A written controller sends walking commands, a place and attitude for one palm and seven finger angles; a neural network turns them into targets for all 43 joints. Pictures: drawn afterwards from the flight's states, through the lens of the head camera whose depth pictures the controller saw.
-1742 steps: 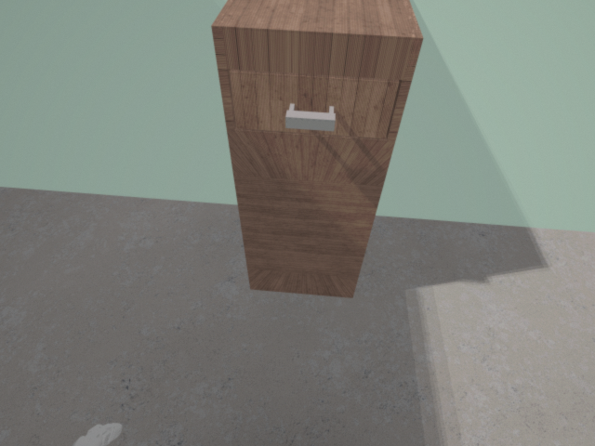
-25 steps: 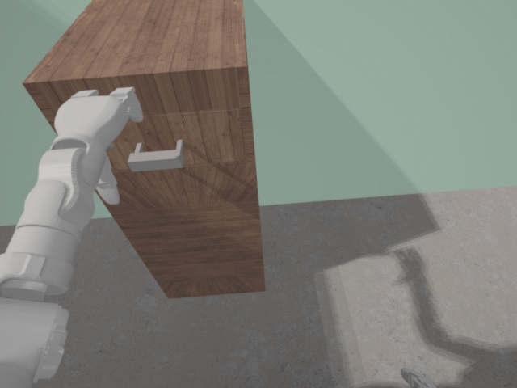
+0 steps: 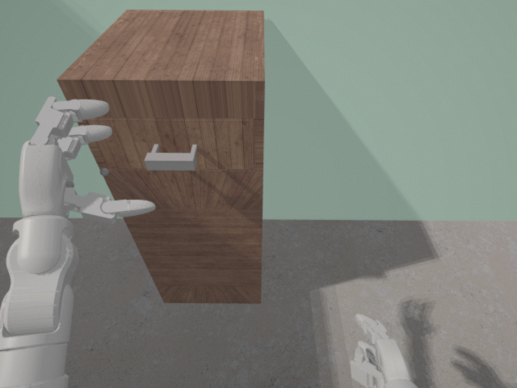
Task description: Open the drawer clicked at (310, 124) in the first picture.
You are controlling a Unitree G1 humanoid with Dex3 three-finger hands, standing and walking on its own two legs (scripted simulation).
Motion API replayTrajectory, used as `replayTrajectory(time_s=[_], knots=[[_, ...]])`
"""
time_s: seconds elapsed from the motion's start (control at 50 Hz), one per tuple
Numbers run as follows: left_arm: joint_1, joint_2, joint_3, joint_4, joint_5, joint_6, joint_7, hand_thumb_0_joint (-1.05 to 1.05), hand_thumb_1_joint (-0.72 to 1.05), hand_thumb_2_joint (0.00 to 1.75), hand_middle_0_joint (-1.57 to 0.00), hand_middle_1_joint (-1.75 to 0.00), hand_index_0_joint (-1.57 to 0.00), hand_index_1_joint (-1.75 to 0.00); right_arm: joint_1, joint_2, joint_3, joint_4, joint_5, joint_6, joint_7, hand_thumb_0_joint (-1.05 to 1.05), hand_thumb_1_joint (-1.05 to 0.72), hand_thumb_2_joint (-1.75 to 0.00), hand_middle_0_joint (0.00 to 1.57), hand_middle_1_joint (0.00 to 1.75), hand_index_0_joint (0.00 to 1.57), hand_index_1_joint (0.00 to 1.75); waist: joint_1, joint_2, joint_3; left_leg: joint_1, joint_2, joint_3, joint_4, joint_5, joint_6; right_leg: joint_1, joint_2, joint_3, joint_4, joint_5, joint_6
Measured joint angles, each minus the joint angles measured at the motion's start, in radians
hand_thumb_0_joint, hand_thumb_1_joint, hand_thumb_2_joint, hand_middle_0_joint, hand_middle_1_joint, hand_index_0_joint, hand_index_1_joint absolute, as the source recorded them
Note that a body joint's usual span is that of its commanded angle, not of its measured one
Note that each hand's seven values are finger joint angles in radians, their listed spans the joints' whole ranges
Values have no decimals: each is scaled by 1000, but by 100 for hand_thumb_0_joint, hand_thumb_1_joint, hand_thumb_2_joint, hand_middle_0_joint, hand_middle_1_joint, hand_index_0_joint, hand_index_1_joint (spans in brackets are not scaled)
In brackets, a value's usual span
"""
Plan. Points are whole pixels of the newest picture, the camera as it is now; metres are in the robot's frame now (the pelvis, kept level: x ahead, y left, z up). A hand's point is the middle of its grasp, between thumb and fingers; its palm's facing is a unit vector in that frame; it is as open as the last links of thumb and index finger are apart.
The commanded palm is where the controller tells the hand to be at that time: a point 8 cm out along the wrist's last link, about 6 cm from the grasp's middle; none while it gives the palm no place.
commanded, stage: draw the hand back to the body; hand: left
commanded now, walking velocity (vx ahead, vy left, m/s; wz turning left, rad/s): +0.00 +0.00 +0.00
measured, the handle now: (173, 154) +0.56 +0.25 +0.04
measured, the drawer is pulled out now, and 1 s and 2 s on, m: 0.00 0.00 0.00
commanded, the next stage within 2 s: step back with the hand held close in 0.72 s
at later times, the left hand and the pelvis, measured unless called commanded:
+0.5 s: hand (41, 288) +0.15 +0.22 +0.22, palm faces +0.46 -0.80 -0.38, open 8.8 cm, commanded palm +0.11 +0.27 +0.23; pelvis -0.02 -0.02 +0.00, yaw +0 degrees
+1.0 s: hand (34, 274) +0.17 +0.24 +0.20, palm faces +0.46 -0.78 -0.42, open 7.4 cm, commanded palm +0.09 +0.28 +0.23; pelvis -0.03 +0.00 -0.01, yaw +1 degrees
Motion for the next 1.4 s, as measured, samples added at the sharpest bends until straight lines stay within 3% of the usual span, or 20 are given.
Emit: replayTrajectory(time_s=[0.08, 0.22, 0.34, 0.46, 0.6, 0.84, 0.94, 1.04, 1.18, 1.28, 1.4], knots=[[96, -7, 58, -83, -30, -20, 27, 0, -16, 44, -29, -98, -29, -98, 46, -29, -21, 39, -3, -25, 3, 1, -90, -90, 20, 30, 20, 30, 1, 15, -3, 8, 5, 3, -4, 0, -3, 7, 5, 2, -5, 1, -3], [299, -32, 56, -232, -43, -58, 36, 0, 7, 55, -26, -83, -27, -83, 68, -81, -67, 86, -7, -57, 1, 2, -90, -90, 20, 29, 20, 30, 0, 32, -1, 5, 5, 4, -3, 6, -5, -4, 5, 3, 13, -1, -6], [481, -15, 83, -344, -41, -84, 40, 0, 28, 63, -25, -70, -26, -70, 58, -78, -90, 77, -9, -86, -5, 2, -90, -90, 20, 29, 20, 30, -2, 28, -15, -2, 15, 4, 13, 4, -14, -12, 14, 2, 28, -3, -14], [605, -16, 105, -433, -37, -107, 45, 1, 48, 72, -24, -56, -24, -56, 45, -66, -91, 55, -7, -122, -11, 2, -90, -90, 20, 29, 20, 30, 18, 38, -22, -11, 21, -5, 37, 2, -19, -11, 20, -6, 36, 2, -19], [556, -34, 97, -408, -30, -114, 60, 1, 72, 82, -22, -41, -23, -41, 21, -44, -75, 57, -10, -144, -29, 1, -90, -90, 20, 29, 20, 30, 41, 45, 6, -26, 20, -27, 56, 14, -19, -6, 19, -28, 30, 19, -21], [549, -27, 84, -419, -18, -106, 68, 2, 87, 89, -21, -31, -21, -32, 47, -26, -57, 77, -21, -168, -20, 1, -90, -90, 20, 30, 20, 30, 30, 29, 19, -16, 8, -15, 46, 17, -11, -5, 7, -16, 34, 18, -12], [575, -1, 147, -425, 7, -138, 76, 2, 88, 90, -21, -31, -21, -31, 54, -50, -63, 33, -34, -100, -11, 1, -90, -90, 20, 30, 20, 30, -12, 27, -8, -113, 10, -27, 93, 4, -3, -76, 9, -27, 33, 27, -6], [614, 2, 144, -469, 15, -138, 88, 2, 89, 90, -21, -30, -21, -31, 63, -71, -93, -4, -27, -44, -10, 1, -90, -90, 20, 30, 20, 30, -48, -14, 7, -181, -5, -16, 126, -1, 9, -151, -7, -17, 73, 22, 7], [717, 102, 188, -587, 6, -159, 80, 2, 89, 90, -21, -30, -22, -31, 92, -51, -104, -50, -12, -42, -5, 2, -90, -90, 20, 29, 20, 30, -78, -91, 5, -227, -25, 6, 154, 2, 22, -219, -27, 6, 139, 10, 23], [704, 148, 240, -610, 1, -207, 84, 2, 89, 90, -21, -30, -22, -31, 90, -36, -87, -46, -16, -64, 2, 1, -90, -90, 20, 29, 20, 30, -72, -94, -20, -256, -25, 6, 186, 4, 25, -243, -28, 5, 161, 18, 25], [634, 97, 246, -529, 2, -227, 91, 2, 89, 90, -21, -30, -22, -31, 80, -28, -67, -38, -13, -78, 8, 1, -90, -90, 20, 30, 20, 30, -49, -64, -46, -291, -23, 6, 225, 14, 24, -276, -26, 5, 194, 31, 22]])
